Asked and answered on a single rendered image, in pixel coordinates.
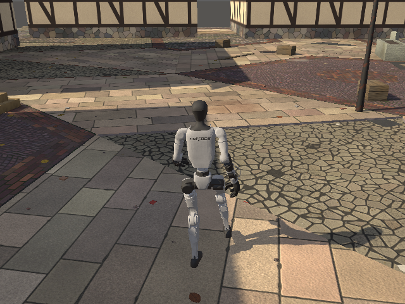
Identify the robot right shin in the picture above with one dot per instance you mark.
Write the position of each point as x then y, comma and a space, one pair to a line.
224, 212

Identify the right robot forearm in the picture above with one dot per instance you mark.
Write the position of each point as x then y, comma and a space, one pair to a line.
230, 171

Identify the left robot upper arm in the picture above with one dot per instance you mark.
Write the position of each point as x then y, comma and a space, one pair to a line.
178, 145

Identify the robot left foot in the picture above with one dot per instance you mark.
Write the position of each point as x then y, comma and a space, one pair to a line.
194, 262

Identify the left robot hand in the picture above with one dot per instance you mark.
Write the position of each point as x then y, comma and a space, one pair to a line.
184, 162

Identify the right robot upper arm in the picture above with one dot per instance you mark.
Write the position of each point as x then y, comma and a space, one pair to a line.
222, 142

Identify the right robot hand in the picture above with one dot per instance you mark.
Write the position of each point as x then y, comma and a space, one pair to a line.
236, 188

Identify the left robot forearm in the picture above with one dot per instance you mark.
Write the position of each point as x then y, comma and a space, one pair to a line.
175, 162

